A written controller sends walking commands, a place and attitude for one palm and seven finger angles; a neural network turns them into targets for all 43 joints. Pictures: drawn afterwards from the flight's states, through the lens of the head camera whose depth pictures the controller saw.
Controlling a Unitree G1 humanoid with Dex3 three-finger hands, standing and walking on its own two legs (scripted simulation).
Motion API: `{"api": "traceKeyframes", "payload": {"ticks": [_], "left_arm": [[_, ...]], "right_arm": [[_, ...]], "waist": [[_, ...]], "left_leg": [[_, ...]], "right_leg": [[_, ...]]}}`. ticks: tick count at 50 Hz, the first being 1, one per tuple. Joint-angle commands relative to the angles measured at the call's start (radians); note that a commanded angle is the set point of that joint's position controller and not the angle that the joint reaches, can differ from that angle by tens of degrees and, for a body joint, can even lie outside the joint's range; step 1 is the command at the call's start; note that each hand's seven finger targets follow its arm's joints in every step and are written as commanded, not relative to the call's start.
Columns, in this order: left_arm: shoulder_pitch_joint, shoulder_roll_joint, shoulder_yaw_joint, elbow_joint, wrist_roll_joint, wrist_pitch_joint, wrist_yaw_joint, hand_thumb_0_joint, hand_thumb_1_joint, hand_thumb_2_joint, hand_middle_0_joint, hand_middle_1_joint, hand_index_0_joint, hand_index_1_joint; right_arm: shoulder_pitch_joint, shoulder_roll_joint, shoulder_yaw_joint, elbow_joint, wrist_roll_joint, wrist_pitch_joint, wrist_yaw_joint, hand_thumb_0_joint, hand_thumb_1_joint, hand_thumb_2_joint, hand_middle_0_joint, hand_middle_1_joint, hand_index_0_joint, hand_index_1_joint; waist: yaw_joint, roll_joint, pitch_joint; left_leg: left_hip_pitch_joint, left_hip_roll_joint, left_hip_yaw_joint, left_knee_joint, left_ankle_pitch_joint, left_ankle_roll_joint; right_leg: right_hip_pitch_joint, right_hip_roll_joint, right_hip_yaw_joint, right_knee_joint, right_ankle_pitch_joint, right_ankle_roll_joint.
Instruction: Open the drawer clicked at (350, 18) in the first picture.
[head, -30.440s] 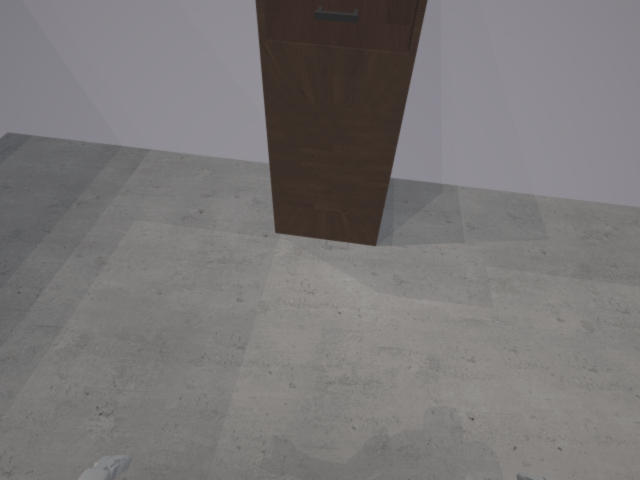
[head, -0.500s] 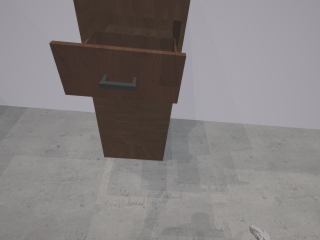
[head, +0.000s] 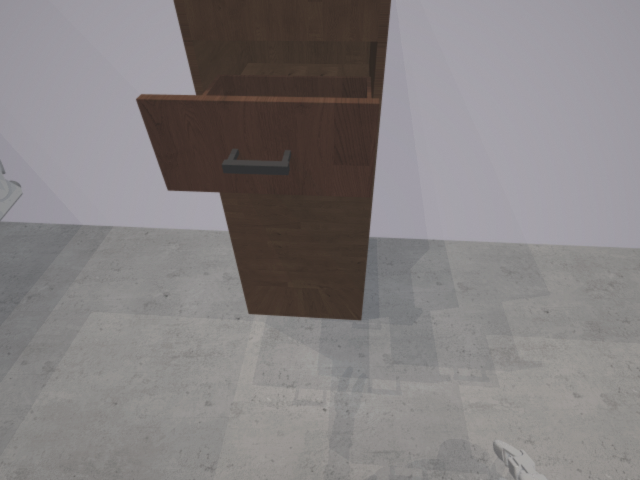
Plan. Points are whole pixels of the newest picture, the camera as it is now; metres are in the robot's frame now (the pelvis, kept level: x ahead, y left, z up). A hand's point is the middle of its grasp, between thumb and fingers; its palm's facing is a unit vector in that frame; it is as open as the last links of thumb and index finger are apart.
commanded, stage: let the arm hang, fingers relaxed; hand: left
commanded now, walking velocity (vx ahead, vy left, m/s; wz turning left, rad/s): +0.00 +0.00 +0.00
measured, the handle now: (258, 161) +0.57 +0.13 +0.14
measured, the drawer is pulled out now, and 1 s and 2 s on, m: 0.30 0.30 0.30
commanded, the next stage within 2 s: look to check the result in 1.04 s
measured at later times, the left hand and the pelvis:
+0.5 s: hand out of the picture -0.02 +0.18 -0.16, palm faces +0.04 -0.96 -0.27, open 7.1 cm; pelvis -0.02 -0.03 +0.00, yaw +1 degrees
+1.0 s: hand out of the picture +0.02 +0.10 -0.15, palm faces +0.01 -0.97 -0.24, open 7.3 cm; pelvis -0.03 -0.08 +0.02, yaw +1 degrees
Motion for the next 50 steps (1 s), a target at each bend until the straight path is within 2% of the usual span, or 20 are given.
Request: {"api": "traceKeyframes", "payload": {"ticks": [1,4,5,7,8,9,12,16,17,18,19,20,21,26,29,31,33,36,41,50], "left_arm": [[0.268,-0.249,-0.389,0.542,0.054,0.269,-0.120,0.000,0.900,0.900,-0.200,-0.300,-0.200,-0.300],[0.240,-0.187,-0.388,0.737,0.041,0.274,-0.133,0.000,0.900,0.900,-0.200,-0.300,-0.200,-0.300],[0.283,-0.146,-0.379,0.823,0.046,0.271,-0.130,0.000,0.900,0.900,-0.200,-0.300,-0.200,-0.300],[0.272,0.008,-0.370,0.906,0.050,0.255,-0.123,0.000,0.900,0.900,-0.200,-0.300,-0.200,-0.300],[0.203,0.031,-0.386,0.931,0.045,0.255,-0.121,0.000,0.900,0.900,-0.200,-0.300,-0.200,-0.300],[0.141,0.057,-0.380,0.969,0.047,0.259,-0.125,0.000,0.900,0.900,-0.200,-0.300,-0.200,-0.300],[0.119,-0.087,-0.409,1.129,0.031,0.231,-0.095,0.000,0.900,0.900,-0.200,-0.300,-0.200,-0.300],[0.179,-0.165,-0.393,1.228,0.036,0.235,-0.078,0.000,0.900,0.900,-0.200,-0.300,-0.200,-0.300],[0.225,-0.208,-0.403,1.257,0.021,0.243,-0.084,0.000,0.900,0.900,-0.200,-0.300,-0.200,-0.300],[0.303,-0.254,-0.414,1.282,0.006,0.243,-0.091,0.000,0.900,0.900,-0.200,-0.300,-0.200,-0.300],[0.255,-0.219,-0.418,1.299,0.007,0.245,-0.096,0.000,0.900,0.900,-0.200,-0.300,-0.200,-0.300],[0.234,-0.216,-0.419,1.309,0.004,0.239,-0.110,0.000,0.900,0.900,-0.200,-0.300,-0.200,-0.300],[0.217,-0.224,-0.419,1.346,0.025,0.240,-0.113,0.000,0.900,0.900,-0.200,-0.300,-0.200,-0.300],[0.213,-0.216,-0.441,1.433,0.009,0.225,-0.111,0.000,0.900,0.900,-0.200,-0.300,-0.200,-0.300],[0.261,-0.181,-0.441,1.497,0.007,0.208,-0.099,0.000,0.900,0.900,-0.200,-0.300,-0.200,-0.300],[0.251,-0.166,-0.446,1.526,0.006,0.203,-0.092,0.000,0.900,0.900,-0.200,-0.300,-0.200,-0.300],[0.250,-0.157,-0.442,1.543,0.011,0.208,-0.092,0.000,0.900,0.900,-0.200,-0.300,-0.200,-0.300],[0.239,-0.193,-0.452,1.569,0.012,0.196,-0.083,0.000,0.900,0.900,-0.200,-0.300,-0.200,-0.300],[0.202,-0.208,-0.453,1.575,0.015,0.197,-0.081,0.000,0.900,0.900,-0.200,-0.300,-0.200,-0.300],[0.179,-0.190,-0.443,1.577,0.012,0.191,-0.084,0.000,0.900,0.900,-0.200,-0.300,-0.200,-0.300]], "right_arm": [[0.039,-0.168,-0.081,-0.008,-0.023,0.018,0.001,0.000,-0.900,-0.900,0.200,0.300,0.200,0.300],[-0.097,-0.149,-0.043,-0.025,-0.034,0.071,0.021,0.000,-0.900,-0.900,0.200,0.300,0.200,0.300],[-0.115,-0.126,-0.032,-0.015,-0.034,0.091,0.023,0.000,-0.900,-0.900,0.200,0.300,0.200,0.300],[-0.089,-0.075,-0.032,-0.037,-0.014,0.134,0.032,0.000,-0.900,-0.900,0.200,0.300,0.200,0.300],[-0.078,-0.100,-0.035,-0.045,-0.020,0.150,0.041,0.000,-0.900,-0.900,0.200,0.300,0.200,0.300],[-0.011,-0.098,-0.043,-0.045,-0.023,0.160,0.050,0.000,-0.900,-0.900,0.200,0.300,0.200,0.300],[0.058,-0.093,-0.051,0.061,-0.025,0.169,0.042,0.000,-0.900,-0.900,0.200,0.300,0.200,0.300],[0.224,-0.011,-0.049,0.147,-0.020,0.157,0.029,0.000,-0.900,-0.900,0.200,0.300,0.200,0.300],[0.285,-0.016,-0.046,0.178,-0.028,0.147,0.028,0.000,-0.900,-0.900,0.200,0.300,0.200,0.300],[0.253,-0.073,-0.054,0.167,-0.039,0.141,0.019,0.000,-0.900,-0.900,0.200,0.300,0.200,0.300],[0.202,-0.083,-0.051,0.148,-0.040,0.143,-0.001,0.000,-0.900,-0.900,0.200,0.300,0.200,0.300],[0.140,-0.085,-0.044,0.135,-0.043,0.143,-0.013,0.000,-0.900,-0.900,0.200,0.300,0.200,0.300],[0.164,-0.069,-0.041,0.160,-0.044,0.124,-0.010,0.000,-0.900,-0.900,0.200,0.300,0.200,0.300],[0.198,-0.054,-0.029,0.235,-0.025,0.113,-0.010,0.000,-0.900,-0.900,0.200,0.300,0.200,0.300],[0.188,-0.037,-0.025,0.263,-0.006,0.113,-0.002,0.000,-0.900,-0.900,0.200,0.300,0.200,0.300],[0.182,-0.012,-0.021,0.280,-0.004,0.115,0.009,0.000,-0.900,-0.900,0.200,0.300,0.200,0.300],[0.168,-0.028,-0.029,0.295,-0.008,0.115,0.012,0.000,-0.900,-0.900,0.200,0.300,0.200,0.300],[0.156,-0.011,-0.029,0.311,-0.003,0.118,0.011,0.000,-0.900,-0.900,0.200,0.300,0.200,0.300],[0.123,0.006,-0.026,0.341,-0.010,0.133,0.017,0.000,-0.900,-0.900,0.200,0.300,0.200,0.300],[0.097,-0.007,-0.024,0.350,-0.014,0.137,0.017,0.000,-0.900,-0.900,0.200,0.300,0.200,0.300]], "waist": [[-0.056,-0.143,-0.093],[0.039,-0.177,0.090],[0.075,-0.261,0.128],[0.052,-0.497,0.214],[0.018,-0.327,0.205],[-0.031,-0.235,0.101],[-0.064,-0.138,0.095],[-0.068,-0.018,0.034],[-0.064,0.127,0.043],[-0.026,0.344,0.081],[-0.027,0.218,0.148],[0.004,0.074,0.163],[-0.008,0.045,0.109],[-0.009,0.013,0.027],[0.003,-0.041,0.031],[-0.016,-0.016,0.092],[-0.008,0.038,0.114],[-0.017,-0.129,0.076],[-0.024,-0.099,0.178],[-0.024,-0.077,0.133]], "left_leg": [[0.205,0.268,-0.349,-0.166,0.348,0.222],[-0.232,0.167,-0.121,-0.222,-0.110,0.111],[-0.303,0.082,-0.053,-0.106,-0.225,0.061],[-0.252,-0.091,0.015,0.381,-0.359,-0.006],[-0.198,-0.068,-0.010,0.503,-0.331,-0.003],[-0.093,-0.100,0.049,0.605,-0.335,-0.013],[-0.097,-0.026,0.011,0.657,-0.199,-0.002],[0.212,0.018,-0.017,0.016,-0.300,0.048],[0.250,0.055,-0.124,-0.205,-0.278,0.074],[0.206,0.250,-0.422,-0.356,-0.304,0.118],[0.131,0.317,-0.485,-0.413,-0.327,0.170],[0.024,0.303,-0.411,-0.407,-0.289,0.205],[0.065,0.239,-0.370,-0.400,-0.225,0.154],[0.268,0.196,-0.145,-0.276,0.308,0.139],[0.163,0.100,-0.062,-0.235,0.180,0.061],[0.181,0.060,-0.027,-0.272,0.028,0.031],[0.211,0.086,-0.066,-0.314,0.056,0.041],[0.249,0.073,-0.016,-0.260,0.116,0.037],[0.233,0.061,-0.011,-0.285,0.016,0.028],[0.256,0.057,0.003,-0.268,0.027,0.014]], "right_leg": [[-0.171,-0.055,0.098,0.187,-0.127,0.037],[0.168,-0.068,0.026,-0.090,-0.032,0.024],[0.244,-0.063,0.049,-0.257,0.010,0.012],[-0.023,-0.327,0.530,-0.828,-0.414,-0.096],[-0.096,-0.371,0.582,-0.864,-0.413,-0.149],[-0.162,-0.358,0.532,-0.849,-0.402,-0.167],[-0.073,-0.266,0.398,-0.774,-0.200,-0.144],[-0.042,-0.261,0.271,-0.601,-0.006,-0.149],[-0.097,-0.159,0.179,-0.438,-0.040,-0.107],[-0.183,-0.033,0.041,-0.210,0.015,-0.039],[-0.178,-0.038,0.063,-0.135,0.021,-0.017],[-0.081,-0.061,0.086,-0.106,0.091,-0.015],[-0.071,-0.033,0.090,-0.082,0.132,-0.013],[0.058,-0.047,0.040,-0.322,0.136,-0.009],[0.283,-0.079,0.131,-0.556,0.396,-0.040],[0.228,-0.138,0.152,-0.570,0.395,-0.067],[0.200,-0.094,0.122,-0.543,0.354,-0.052],[0.243,-0.116,0.124,-0.577,0.468,-0.042],[0.174,-0.111,0.143,-0.634,0.326,-0.044],[0.209,-0.115,0.159,-0.679,0.306,-0.054]]}}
